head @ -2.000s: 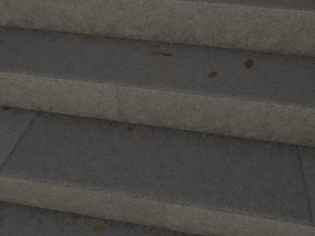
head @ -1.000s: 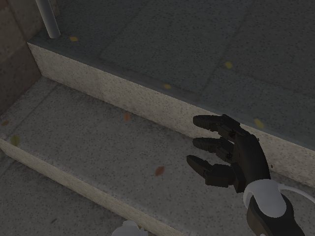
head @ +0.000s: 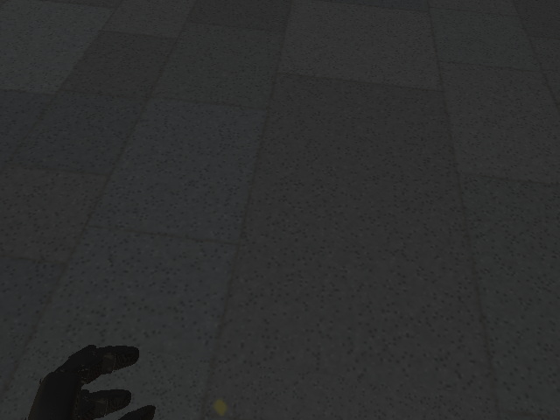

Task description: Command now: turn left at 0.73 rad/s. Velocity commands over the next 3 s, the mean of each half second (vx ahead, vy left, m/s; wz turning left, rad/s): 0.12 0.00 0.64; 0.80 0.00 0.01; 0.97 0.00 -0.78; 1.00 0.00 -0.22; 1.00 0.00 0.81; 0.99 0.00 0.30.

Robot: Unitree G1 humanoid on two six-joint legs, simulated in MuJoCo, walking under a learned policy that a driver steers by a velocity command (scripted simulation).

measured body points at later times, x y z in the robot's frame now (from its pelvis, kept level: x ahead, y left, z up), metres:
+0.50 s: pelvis +0.06 +0.00 +0.00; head +0.06 +0.00 +0.45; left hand +0.05 +0.28 -0.12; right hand +0.32 -0.17 -0.07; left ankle +0.01 +0.11 -0.72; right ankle +0.03 -0.14 -0.71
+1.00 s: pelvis +0.32 +0.11 +0.07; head +0.37 +0.08 +0.51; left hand +0.23 +0.34 -0.05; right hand +0.58 -0.04 -0.04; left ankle +0.40 +0.20 -0.55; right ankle +0.15 -0.10 -0.51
